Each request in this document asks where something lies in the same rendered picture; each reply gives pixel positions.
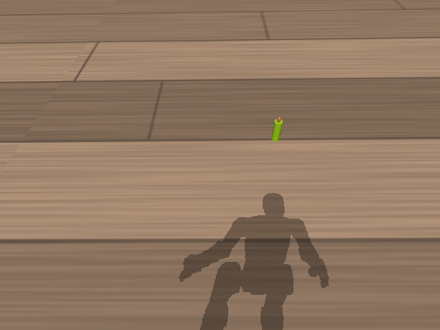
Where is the bottle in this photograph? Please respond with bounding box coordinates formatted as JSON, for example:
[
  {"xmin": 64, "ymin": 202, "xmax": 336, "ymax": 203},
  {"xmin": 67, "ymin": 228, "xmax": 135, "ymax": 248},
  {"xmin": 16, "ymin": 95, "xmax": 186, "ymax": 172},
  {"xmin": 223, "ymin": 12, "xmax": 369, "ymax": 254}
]
[{"xmin": 271, "ymin": 117, "xmax": 283, "ymax": 142}]

